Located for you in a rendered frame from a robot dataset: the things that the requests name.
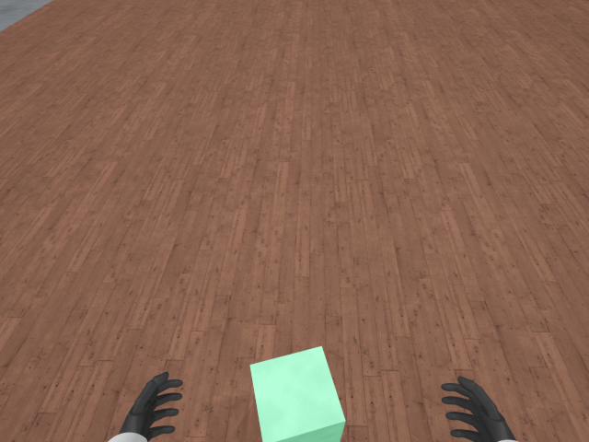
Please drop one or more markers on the carton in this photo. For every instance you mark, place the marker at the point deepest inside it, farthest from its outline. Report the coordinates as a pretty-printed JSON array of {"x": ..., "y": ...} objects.
[{"x": 296, "y": 399}]

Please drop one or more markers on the right robot hand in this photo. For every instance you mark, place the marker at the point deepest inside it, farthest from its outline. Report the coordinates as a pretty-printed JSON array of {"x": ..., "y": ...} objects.
[{"x": 490, "y": 424}]

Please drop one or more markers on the left robot hand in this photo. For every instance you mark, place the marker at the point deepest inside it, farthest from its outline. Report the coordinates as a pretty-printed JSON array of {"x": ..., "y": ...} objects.
[{"x": 142, "y": 414}]

